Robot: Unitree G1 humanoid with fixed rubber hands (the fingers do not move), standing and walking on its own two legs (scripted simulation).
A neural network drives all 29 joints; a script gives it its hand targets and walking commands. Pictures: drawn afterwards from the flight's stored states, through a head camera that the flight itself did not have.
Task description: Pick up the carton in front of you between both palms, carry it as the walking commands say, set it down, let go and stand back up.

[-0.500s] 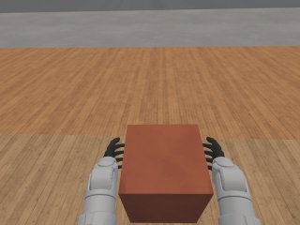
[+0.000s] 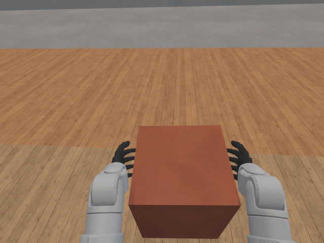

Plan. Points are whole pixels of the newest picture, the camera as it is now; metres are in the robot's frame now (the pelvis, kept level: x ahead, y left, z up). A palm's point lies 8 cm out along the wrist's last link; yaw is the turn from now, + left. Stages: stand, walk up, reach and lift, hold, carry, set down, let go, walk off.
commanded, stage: carry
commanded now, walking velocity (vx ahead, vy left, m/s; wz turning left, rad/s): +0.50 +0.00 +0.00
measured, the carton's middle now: (179, 184) +0.29 -0.01 +0.01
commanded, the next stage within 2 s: none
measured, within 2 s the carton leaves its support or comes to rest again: neither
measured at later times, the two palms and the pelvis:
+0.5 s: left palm (134, 106) +0.54 +0.14 +0.08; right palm (221, 105) +0.54 -0.16 +0.08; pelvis +0.28 -0.01 -0.01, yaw -3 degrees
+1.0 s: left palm (150, 62) +0.88 +0.11 +0.09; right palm (214, 62) +0.87 -0.19 +0.09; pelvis +0.61 -0.03 -0.01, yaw -3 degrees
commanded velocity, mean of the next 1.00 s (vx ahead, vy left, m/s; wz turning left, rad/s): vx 0.50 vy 0.00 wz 0.00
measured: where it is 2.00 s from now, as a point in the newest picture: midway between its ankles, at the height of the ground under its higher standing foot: (177, 134)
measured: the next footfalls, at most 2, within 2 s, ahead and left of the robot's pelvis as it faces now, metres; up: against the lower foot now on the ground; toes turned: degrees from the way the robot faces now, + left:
right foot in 0.18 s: +0.11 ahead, -0.10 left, +0.00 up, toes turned -11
left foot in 0.52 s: +0.46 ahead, +0.07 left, +0.00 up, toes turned +8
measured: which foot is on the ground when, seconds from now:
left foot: down 0.00-0.20, up 0.22-0.50, down 0.52-1.00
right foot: down 0.00-0.02, up 0.04-0.16, down 0.18-0.54, up 0.56-1.00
